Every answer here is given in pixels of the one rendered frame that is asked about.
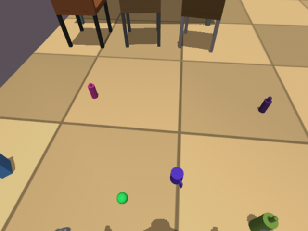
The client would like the chair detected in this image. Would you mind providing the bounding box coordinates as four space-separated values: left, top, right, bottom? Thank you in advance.
119 0 161 47
178 0 226 53
51 0 112 48

